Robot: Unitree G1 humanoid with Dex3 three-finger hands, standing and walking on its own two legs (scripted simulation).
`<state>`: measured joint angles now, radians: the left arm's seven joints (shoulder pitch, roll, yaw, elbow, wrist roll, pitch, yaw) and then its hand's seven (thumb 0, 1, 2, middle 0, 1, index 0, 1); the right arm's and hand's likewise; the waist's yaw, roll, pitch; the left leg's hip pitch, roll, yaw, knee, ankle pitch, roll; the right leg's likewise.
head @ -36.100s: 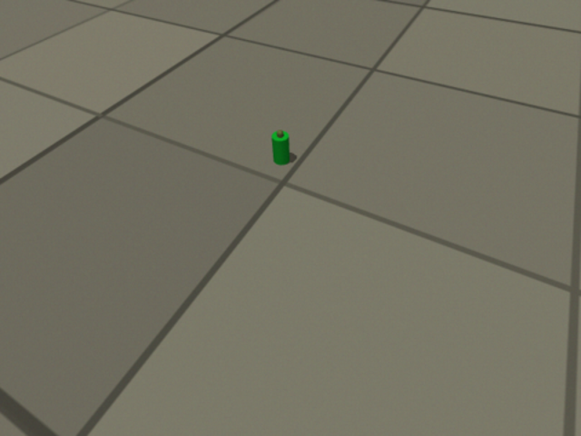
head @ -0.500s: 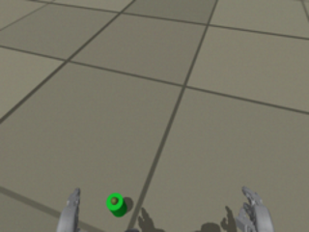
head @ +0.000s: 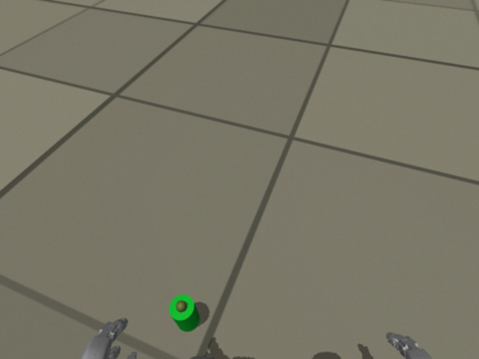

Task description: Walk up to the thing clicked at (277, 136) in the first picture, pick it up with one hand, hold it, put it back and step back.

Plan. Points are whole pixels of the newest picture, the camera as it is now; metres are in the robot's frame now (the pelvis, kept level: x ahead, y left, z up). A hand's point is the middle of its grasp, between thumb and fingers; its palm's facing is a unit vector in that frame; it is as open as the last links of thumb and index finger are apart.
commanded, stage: stand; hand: left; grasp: from the side
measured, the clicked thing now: (184, 312) +0.37 +0.25 -0.65
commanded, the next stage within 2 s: none
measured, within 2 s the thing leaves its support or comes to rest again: neither
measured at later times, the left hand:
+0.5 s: hand out of the picture +0.04 +0.25 -0.12, palm faces +0.00 -0.94 -0.34, open 7.4 cm
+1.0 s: hand out of the picture +0.05 +0.25 -0.12, palm faces -0.02 -0.94 -0.34, open 7.4 cm
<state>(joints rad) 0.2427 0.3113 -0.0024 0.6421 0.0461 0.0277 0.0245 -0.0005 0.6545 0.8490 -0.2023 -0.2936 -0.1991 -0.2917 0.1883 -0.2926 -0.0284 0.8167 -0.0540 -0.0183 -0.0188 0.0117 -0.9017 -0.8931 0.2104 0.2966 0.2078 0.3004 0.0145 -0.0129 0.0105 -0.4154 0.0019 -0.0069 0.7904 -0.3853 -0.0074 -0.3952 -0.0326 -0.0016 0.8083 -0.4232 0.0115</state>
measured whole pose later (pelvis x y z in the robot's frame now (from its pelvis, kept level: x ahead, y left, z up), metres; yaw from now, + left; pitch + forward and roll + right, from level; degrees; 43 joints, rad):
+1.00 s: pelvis +0.00 +0.00 +0.04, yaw +0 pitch -3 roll +0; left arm 0.13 0.32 0.00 1.17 0.02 -0.01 0.01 0.00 0.90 0.90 -0.20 -0.30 -0.20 -0.30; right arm 0.14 -0.33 -0.01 1.16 -0.02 0.00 0.00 0.01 -0.91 -0.89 0.21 0.30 0.20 0.30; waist 0.01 0.01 0.06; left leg -0.14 0.00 -0.01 0.35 -0.16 -0.01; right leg -0.12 -0.03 -0.01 0.36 -0.19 0.02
